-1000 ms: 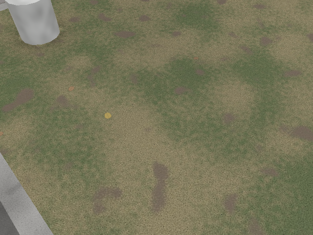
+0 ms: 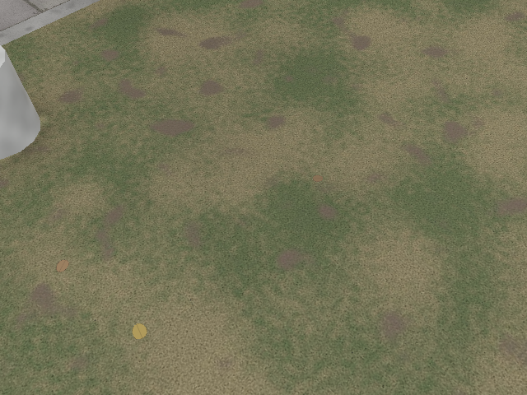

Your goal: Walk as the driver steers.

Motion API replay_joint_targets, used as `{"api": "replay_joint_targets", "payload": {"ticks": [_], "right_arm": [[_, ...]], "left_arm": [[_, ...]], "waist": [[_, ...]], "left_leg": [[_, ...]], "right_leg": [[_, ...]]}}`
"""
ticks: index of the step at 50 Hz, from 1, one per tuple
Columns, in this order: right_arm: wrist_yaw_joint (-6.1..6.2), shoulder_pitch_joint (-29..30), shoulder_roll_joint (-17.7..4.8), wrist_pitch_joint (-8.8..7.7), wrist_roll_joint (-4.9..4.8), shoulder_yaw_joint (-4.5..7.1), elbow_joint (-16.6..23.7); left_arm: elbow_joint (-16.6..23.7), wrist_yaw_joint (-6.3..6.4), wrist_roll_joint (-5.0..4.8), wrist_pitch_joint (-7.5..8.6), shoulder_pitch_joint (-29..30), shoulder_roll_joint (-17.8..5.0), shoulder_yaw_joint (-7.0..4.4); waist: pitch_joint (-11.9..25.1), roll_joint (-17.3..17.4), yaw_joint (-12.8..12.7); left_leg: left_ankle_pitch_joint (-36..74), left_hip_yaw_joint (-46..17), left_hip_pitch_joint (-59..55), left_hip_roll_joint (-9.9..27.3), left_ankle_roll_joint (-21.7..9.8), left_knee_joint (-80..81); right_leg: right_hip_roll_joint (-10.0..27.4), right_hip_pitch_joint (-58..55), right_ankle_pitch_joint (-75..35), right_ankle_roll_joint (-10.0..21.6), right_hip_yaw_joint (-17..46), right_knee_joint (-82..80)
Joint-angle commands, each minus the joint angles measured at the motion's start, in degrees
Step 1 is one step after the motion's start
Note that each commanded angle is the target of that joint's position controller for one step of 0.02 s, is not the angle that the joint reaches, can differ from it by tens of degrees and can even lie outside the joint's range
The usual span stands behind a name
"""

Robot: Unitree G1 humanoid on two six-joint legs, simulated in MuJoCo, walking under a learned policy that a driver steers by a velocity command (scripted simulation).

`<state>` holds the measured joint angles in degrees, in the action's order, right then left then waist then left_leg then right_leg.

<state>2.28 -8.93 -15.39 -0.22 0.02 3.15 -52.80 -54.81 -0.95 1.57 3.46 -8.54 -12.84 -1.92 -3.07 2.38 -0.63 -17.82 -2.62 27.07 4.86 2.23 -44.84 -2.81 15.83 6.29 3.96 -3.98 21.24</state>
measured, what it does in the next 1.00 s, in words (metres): walks ahead: left foot, then left foot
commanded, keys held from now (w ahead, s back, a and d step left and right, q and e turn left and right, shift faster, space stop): no key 0.22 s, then w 0.78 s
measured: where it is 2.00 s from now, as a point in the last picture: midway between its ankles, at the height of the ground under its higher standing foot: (246, 247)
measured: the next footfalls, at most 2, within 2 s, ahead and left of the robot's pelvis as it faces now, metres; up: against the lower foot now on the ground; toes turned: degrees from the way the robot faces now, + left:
left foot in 0.10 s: +0.11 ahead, +0.16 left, +0.00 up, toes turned +0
left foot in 0.76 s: +0.36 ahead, +0.21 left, +0.00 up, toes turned +3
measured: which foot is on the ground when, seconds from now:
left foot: up 0.00-0.08, down 0.10-0.50, up 0.52-0.74, down 0.76-1.00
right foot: down 0.00-0.76, up 0.78-1.00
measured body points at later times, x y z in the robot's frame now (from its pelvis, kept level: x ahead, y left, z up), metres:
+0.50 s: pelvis +0.11 +0.03 -0.02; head +0.12 +0.03 +0.43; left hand +0.15 +0.30 -0.16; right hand +0.16 -0.23 -0.16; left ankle +0.07 +0.15 -0.73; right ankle +0.05 -0.08 -0.74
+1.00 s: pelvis +0.33 +0.14 +0.01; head +0.33 +0.15 +0.46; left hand +0.45 +0.41 -0.12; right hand +0.34 -0.12 -0.13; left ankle +0.32 +0.21 -0.74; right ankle +0.39 -0.03 -0.66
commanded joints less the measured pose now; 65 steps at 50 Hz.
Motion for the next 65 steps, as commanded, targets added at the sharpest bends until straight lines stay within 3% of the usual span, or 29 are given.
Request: {"api": "replay_joint_targets", "payload": {"ticks": [1, 5, 6, 7, 9, 12, 15, 20, 22, 24, 25, 26, 27, 30, 31, 33, 35, 37, 38, 39, 40, 41, 42, 43, 46, 50, 56, 61, 65], "right_arm": [[0.19, -5.8, -4.1, 1.13, 0.08, 1.00, 0.1], [0.12, -3.4, -4.8, 0.88, 1.46, 1.16, 0.1], [0.34, -3.0, -7.3, 0.65, 1.38, 1.46, 0.5], [0.32, -1.0, -9.7, 0.64, 0.37, 2.05, -0.3], [-0.38, -0.3, -4.6, 0.05, 0.52, 1.11, -1.1], [-0.52, -1.0, -4.7, -0.86, 0.35, 1.04, -2.6], [-0.22, -2.6, -5.6, -0.81, -0.68, 1.51, -3.6], [-0.85, -3.4, -4.8, -3.96, -1.61, 1.51, -3.5], [-1.59, -3.0, -4.1, -5.30, -1.68, 1.41, -3.0], [-2.57, -0.1, -2.5, -6.55, -1.28, 1.08, -1.5], [-3.11, 3.5, -2.0, -7.12, -1.18, 0.83, -0.1], [-3.58, 7.8, -1.6, -7.36, -1.42, 0.58, 1.7], [-3.86, 11.3, -1.8, -7.21, -2.14, 0.53, 3.2], [-4.54, 13.6, -0.8, -6.73, -2.70, -0.20, 5.3], [-4.91, 11.6, -0.6, -6.45, -2.48, -0.44, 5.1], [-5.34, 5.4, -0.5, -5.60, -2.02, -0.32, 2.7], [-4.53, -0.7, -3.8, -4.24, -1.61, 1.53, 0.5], [-3.46, -11.1, -7.0, -3.21, -1.44, 3.83, -2.3], [-2.74, -18.1, -11.1, -2.90, -0.82, 4.99, -3.8], [-3.22, -18.7, -14.6, -3.50, 0.02, 4.20, -3.4], [-4.10, -15.0, -11.6, -4.47, -0.59, 3.24, -2.9], [-4.42, -9.4, -8.6, -5.31, -0.98, 2.27, -1.6], [-4.65, -4.5, -6.6, -5.82, -0.55, 1.58, -0.8], [-4.83, -1.4, -5.4, -6.09, 0.24, 1.20, -0.4], [-4.11, -2.6, -3.1, -6.34, 0.68, 0.49, -1.5], [-2.33, -8.3, -5.6, -6.22, 0.45, 0.93, -3.1], [-1.24, -13.2, -5.5, -5.62, -0.12, 0.79, -4.2], [-1.12, -18.5, -5.7, -4.21, -0.34, 1.13, -6.3], [-0.95, -17.4, -7.6, -3.34, -0.58, 1.98, -6.3]], "left_arm": [[2.8, 0.82, -0.35, -0.04, 4.1, -8.9, -1.50], [0.8, 1.00, -1.11, -1.03, 2.1, -5.8, -0.15], [0.3, 0.96, -0.44, -0.98, -0.1, -5.4, -0.06], [-0.1, 1.06, -0.60, -1.19, -3.9, -5.0, -0.20], [-0.1, 1.76, -0.70, -2.11, -0.1, -6.4, -0.36], [-1.3, 2.21, -0.88, -2.90, -1.0, -6.4, -0.45], [-1.5, 2.12, -2.07, -2.92, -0.4, -7.1, -1.05], [-2.1, 1.46, -2.81, 0.39, -3.3, -6.6, -1.43], [-3.0, 1.06, -3.10, 1.45, -6.4, -7.6, -1.86], [-5.4, 0.88, -3.45, 1.79, -13.6, -10.0, -2.75], [-6.6, 0.81, -3.50, 1.78, -17.9, -10.8, -3.04], [-7.3, 0.75, -3.00, 1.96, -20.7, -10.8, -2.96], [-7.7, 0.86, -2.52, 2.14, -22.2, -10.1, -2.60], [-5.7, 1.64, -2.48, 1.59, -17.6, -9.4, -1.93], [-3.9, 1.94, -2.41, 1.00, -12.1, -9.8, -1.79], [-2.0, 2.00, -2.13, 0.47, -6.9, -12.5, -2.50], [-2.8, 1.84, -2.70, 0.74, -8.2, -13.3, -2.86], [-3.6, 1.89, -2.80, 0.85, -9.5, -10.8, -2.17], [-2.7, 2.04, -1.26, 0.56, -10.0, -7.0, -1.20], [-1.5, 2.17, -1.49, 1.54, -17.3, 1.2, 0.54], [-0.9, 1.96, -4.05, 2.39, -14.8, -2.3, -0.52], [0.9, 1.79, -5.14, 2.90, -9.8, -5.2, -1.15], [1.4, 2.16, -4.51, 2.87, -6.9, -6.5, -1.54], [0.9, 2.62, -3.43, 2.39, -7.4, -7.0, -2.15], [0.1, 2.34, -3.12, 0.81, -9.2, -6.5, -2.95], [2.7, 2.08, -2.16, 0.47, -0.3, -5.9, -3.42], [5.5, 0.63, -2.33, 1.09, 10.3, -4.4, -2.87], [8.4, -1.03, -2.81, 2.02, 18.0, -3.5, -1.70], [9.2, -2.09, -3.10, 2.72, 15.8, -5.9, -2.19]], "waist": [[9.1, -7.9, 2.4], [4.0, -4.7, 2.8], [3.4, -0.8, 0.7], [3.2, 6.0, -2.8], [2.5, 3.8, -0.4], [4.9, 2.4, -0.2], [2.1, 0.5, 0.5], [-2.1, -0.7, -0.1], [-0.1, -3.4, -0.9], [2.8, -9.4, -3.0], [2.9, -11.7, -5.0], [1.1, -15.0, -6.9], [-1.1, -12.6, -7.4], [-2.9, -6.4, -4.8], [-2.9, -6.7, -2.5], [0.0, -10.1, 0.9], [1.5, -10.0, 4.6], [6.3, -7.2, 10.7], [8.7, 3.0, 12.6], [15.7, 18.1, 6.4], [12.0, 12.4, 5.8], [4.2, 8.0, 4.8], [1.3, 3.4, 3.7], [1.0, 3.2, 1.7], [1.9, 4.4, -0.6], [-0.1, -0.1, 0.8], [-1.8, 0.5, 3.6], [-4.1, 0.3, 6.2], [-1.4, 3.5, 3.0]], "left_leg": [[5.7, 0.7, -13.6, 0.0, -0.1, 5.7], [15.0, -0.4, -19.9, 0.9, -2.4, 20.8], [21.1, -3.0, -20.8, 3.9, -3.6, 21.4], [14.0, -3.0, -17.5, 3.6, -5.2, 20.9], [6.0, -1.8, -11.5, 1.1, -3.6, 23.3], [9.9, -0.3, -14.7, -0.3, -2.9, 21.7], [-10.3, -0.4, -12.1, -1.2, -5.8, 20.6], [-10.4, -3.9, -9.0, 0.4, -9.0, 17.6], [-0.2, -1.7, -7.3, -1.0, -8.6, 11.8], [10.1, 4.0, 2.1, -4.4, -6.1, 0.7], [8.3, 5.3, 10.5, -4.8, -5.1, -5.3], [-11.4, 4.3, 21.5, -4.6, -5.0, -13.9], [-20.9, 1.8, 31.2, -2.1, -5.3, -21.3], [-14.9, 0.6, 33.4, 3.8, -5.3, -15.8], [-8.4, 1.0, 23.0, 4.1, -4.9, -7.2], [8.7, 7.0, -4.2, -1.8, -3.5, 2.4], [13.8, 9.8, -17.8, -5.9, -3.6, 5.1], [10.1, 10.1, -29.1, -6.8, -6.0, 8.3], [3.4, -3.7, -35.7, 3.0, -8.9, 12.3], [-5.8, -35.9, -40.0, 16.7, -17.7, 27.1], [-19.3, -46.4, -35.7, 18.6, -18.7, 36.3], [-20.9, -38.4, -29.2, 17.6, -16.5, 35.6], [-13.5, -28.9, -22.1, 14.8, -14.6, 34.6], [-7.4, -21.4, -17.2, 11.6, -12.9, 34.6], [1.3, -11.8, -14.6, 7.7, -12.3, 37.3], [8.1, -9.1, -19.9, 8.8, -13.7, 39.6], [13.1, -2.7, -23.0, 7.1, -12.6, 40.7], [19.1, -0.5, -31.8, 8.7, -12.9, 37.5], [39.8, 0.2, -35.9, 10.4, -11.5, 29.8]], "right_leg": [[14.9, 2.1, -9.9, 8.7, 8.8, -8.1], [10.4, 5.0, 13.3, 2.5, 9.2, -5.9], [7.4, 5.6, 14.8, 0.2, 7.5, -2.6], [3.9, 3.8, 13.2, -1.2, 4.3, -2.7], [3.7, -2.7, 8.2, -2.2, 2.8, -0.2], [3.9, -4.0, 7.0, -1.5, 2.6, 1.2], [3.4, 0.2, 23.3, 0.4, 2.4, 3.3], [5.7, 2.5, 25.0, 3.5, 6.5, 5.5], [7.0, -1.9, 18.0, 4.8, 9.4, 6.2], [12.4, -14.3, 5.6, 7.9, 18.2, 4.6], [17.4, -21.1, 0.2, 10.6, 25.2, 2.2], [23.7, -27.1, -7.0, 14.0, 32.7, -0.8], [27.3, -31.1, -10.1, 15.5, 35.9, -0.8], [25.7, -27.3, -4.7, 9.8, 27.4, -4.5], [22.9, -18.5, -1.5, 7.6, 22.2, -6.9], [15.6, -1.2, 0.9, 4.5, 11.0, -10.1], [13.8, 2.5, -6.7, 2.5, 6.5, -6.1], [11.1, 2.0, -17.4, -1.0, 2.0, 11.1], [8.1, 9.9, -4.8, -4.1, 0.2, 31.4], [0.1, 18.6, 28.2, -4.9, 5.7, 50.6], [1.3, 25.0, 25.6, -4.0, 10.4, 58.8], [5.0, 29.6, 20.3, -1.8, 9.3, 59.7], [8.2, 27.3, 14.0, -0.5, 8.5, 56.5], [10.1, 23.5, 10.1, 0.1, 8.4, 52.6], [11.6, 17.9, 5.8, 0.4, 8.1, 44.6], [11.4, 26.9, -2.4, -1.8, 7.7, 32.7], [9.3, 26.8, -13.9, -3.5, 5.0, 17.7], [7.6, 28.3, -11.0, -2.6, 3.2, 9.9], [4.4, 19.4, -3.4, 0.4, 0.9, 6.6]]}}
